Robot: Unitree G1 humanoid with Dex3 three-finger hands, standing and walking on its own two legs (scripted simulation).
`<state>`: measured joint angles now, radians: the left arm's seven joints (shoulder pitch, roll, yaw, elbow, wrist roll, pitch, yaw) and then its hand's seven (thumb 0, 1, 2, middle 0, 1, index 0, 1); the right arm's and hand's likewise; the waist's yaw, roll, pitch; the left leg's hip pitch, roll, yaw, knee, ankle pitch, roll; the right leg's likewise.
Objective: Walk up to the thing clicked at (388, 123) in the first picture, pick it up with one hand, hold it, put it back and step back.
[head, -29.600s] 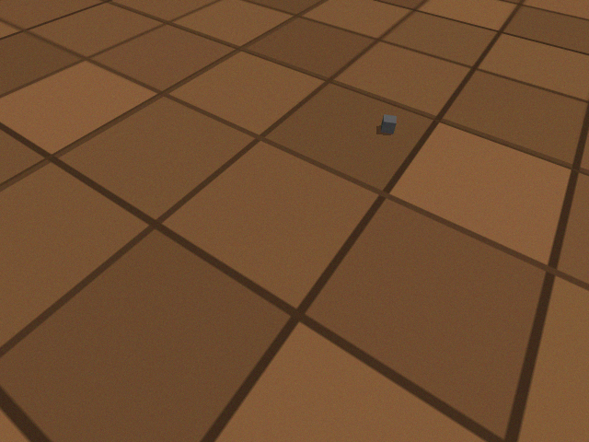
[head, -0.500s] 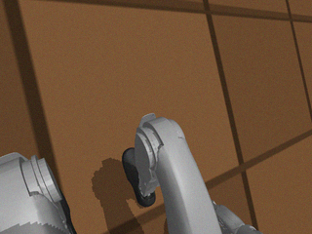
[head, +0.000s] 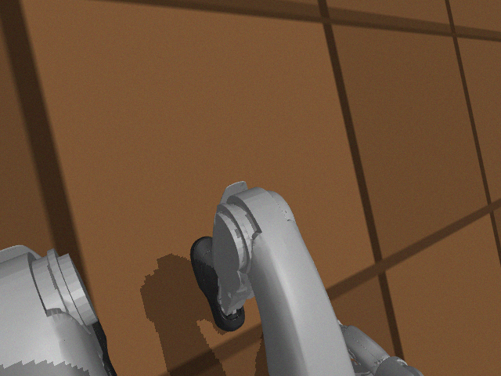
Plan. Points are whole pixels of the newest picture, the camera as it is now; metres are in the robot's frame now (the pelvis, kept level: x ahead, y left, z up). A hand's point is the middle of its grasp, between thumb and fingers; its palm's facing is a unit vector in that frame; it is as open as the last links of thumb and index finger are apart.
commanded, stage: open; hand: left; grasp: from above
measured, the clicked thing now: out of the picture +0.44 +0.37 -0.27
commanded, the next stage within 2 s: withdraw in 0.46 s
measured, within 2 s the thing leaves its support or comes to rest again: rests again in 0.88 s
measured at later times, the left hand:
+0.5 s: hand out of the picture +0.43 +0.37 -0.23, palm faces -0.37 -0.25 -0.89, open 13.5 cm
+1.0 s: hand out of the picture +0.44 +0.40 -0.11, palm faces -0.37 -0.08 -0.92, open 13.7 cm
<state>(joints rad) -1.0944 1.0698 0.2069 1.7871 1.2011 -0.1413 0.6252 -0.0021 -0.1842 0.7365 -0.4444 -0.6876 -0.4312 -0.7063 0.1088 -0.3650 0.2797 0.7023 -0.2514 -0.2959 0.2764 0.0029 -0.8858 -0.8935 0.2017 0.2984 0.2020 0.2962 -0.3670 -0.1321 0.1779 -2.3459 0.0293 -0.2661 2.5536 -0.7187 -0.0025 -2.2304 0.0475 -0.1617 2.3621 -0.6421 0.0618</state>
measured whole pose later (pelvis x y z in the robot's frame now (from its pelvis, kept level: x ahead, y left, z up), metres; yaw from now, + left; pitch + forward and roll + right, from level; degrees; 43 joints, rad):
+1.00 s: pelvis +0.00 +0.00 +0.03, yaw +3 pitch +33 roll -12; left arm -0.88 0.89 0.12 1.27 1.15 -0.11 0.29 0.00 -0.44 0.94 -0.17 -0.90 -0.16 -0.91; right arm 0.14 -0.33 0.13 0.68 -0.15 -0.13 0.26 0.00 -0.90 -0.90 0.20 0.30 0.20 0.30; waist -0.24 0.02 -0.01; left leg -2.32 0.02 -0.20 2.44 -0.72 0.01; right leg -2.21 0.02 -0.11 2.30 -0.68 0.05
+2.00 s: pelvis +0.00 +0.00 +0.13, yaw +9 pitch +35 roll -7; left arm -0.48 0.60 0.08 0.73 0.75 -0.02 0.06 0.00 0.53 0.89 -0.22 -0.42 -0.22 -0.42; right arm 0.15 -0.28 -0.02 0.63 -0.02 0.01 0.09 0.01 -0.90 -0.89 0.20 0.30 0.20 0.30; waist -0.09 0.06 -0.19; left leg -2.02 0.03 -0.09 2.08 -0.67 0.01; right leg -1.95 -0.01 -0.05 2.00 -0.65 0.04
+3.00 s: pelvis +0.08 +0.01 +0.41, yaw +15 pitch +10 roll -3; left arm 0.51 0.22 0.04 -0.14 -0.06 0.47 0.02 0.01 0.90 0.90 -0.20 -0.30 -0.20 -0.30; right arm 0.30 -0.22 0.03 0.52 0.01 -0.23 -0.19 0.01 -0.90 -0.90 0.20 0.30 0.20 0.30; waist -0.05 0.07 -0.18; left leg -0.70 0.04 -0.06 1.00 -0.48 -0.01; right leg -0.65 -0.01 -0.06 0.93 -0.46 0.02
